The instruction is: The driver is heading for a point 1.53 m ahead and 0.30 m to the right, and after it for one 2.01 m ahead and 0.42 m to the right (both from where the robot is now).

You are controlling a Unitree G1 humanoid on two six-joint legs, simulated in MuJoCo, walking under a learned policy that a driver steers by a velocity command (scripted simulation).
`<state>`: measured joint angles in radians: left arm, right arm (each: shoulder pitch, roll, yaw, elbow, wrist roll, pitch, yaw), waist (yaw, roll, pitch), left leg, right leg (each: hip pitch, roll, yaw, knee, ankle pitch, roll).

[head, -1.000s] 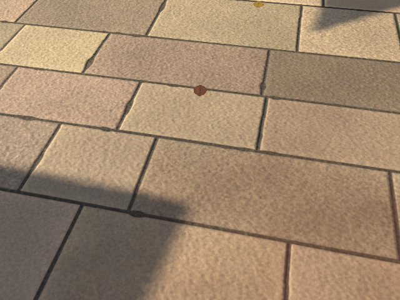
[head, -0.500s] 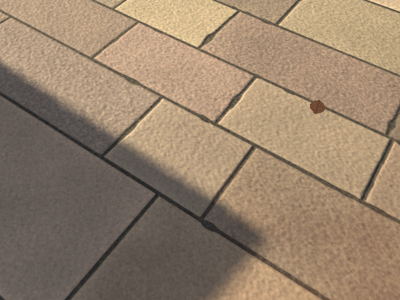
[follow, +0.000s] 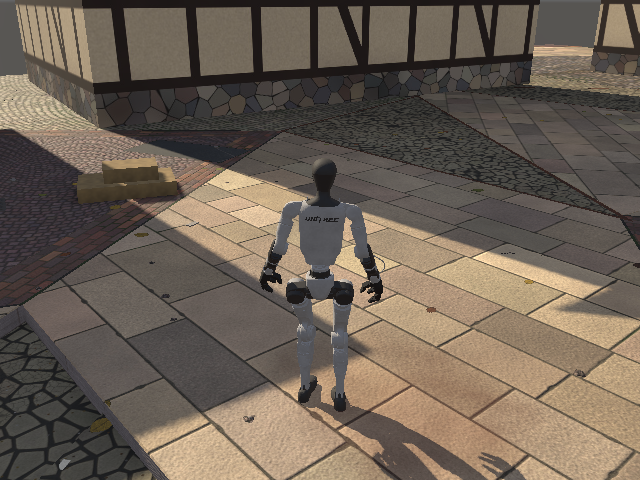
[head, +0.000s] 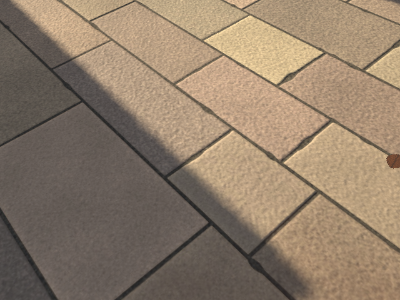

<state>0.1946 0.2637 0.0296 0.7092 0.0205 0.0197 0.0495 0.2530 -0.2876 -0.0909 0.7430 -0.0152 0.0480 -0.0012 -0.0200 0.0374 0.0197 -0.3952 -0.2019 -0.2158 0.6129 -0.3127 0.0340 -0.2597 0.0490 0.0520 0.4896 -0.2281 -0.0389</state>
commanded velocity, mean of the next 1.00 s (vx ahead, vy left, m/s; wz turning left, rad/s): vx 0.12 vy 0.00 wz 0.08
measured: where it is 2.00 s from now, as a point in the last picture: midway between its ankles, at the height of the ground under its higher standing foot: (212, 265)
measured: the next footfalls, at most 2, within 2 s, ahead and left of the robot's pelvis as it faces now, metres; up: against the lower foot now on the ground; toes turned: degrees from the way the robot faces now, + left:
left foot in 0.32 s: +0.00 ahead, +0.11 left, +0.00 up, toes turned -3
left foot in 1.32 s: +0.41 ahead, +0.07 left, +0.00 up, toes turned +6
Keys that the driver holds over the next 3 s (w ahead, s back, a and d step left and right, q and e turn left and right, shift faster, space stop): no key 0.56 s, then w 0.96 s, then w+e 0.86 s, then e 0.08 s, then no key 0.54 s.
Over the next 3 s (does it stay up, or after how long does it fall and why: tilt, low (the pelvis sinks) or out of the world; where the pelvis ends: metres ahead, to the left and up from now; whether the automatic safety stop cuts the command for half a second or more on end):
stays up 1.00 -0.11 0.01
